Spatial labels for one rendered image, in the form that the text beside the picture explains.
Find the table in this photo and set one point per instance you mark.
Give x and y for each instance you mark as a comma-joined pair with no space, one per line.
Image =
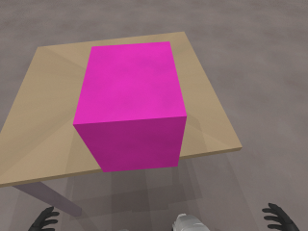
38,141

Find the carton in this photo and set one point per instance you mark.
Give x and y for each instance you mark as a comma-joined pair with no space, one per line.
131,113

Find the right robot thigh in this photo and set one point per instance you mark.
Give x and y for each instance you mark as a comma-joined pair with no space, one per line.
188,223

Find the left robot hand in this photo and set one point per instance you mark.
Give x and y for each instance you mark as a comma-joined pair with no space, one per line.
41,220

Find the right robot hand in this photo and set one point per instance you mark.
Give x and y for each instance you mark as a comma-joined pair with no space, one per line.
282,218

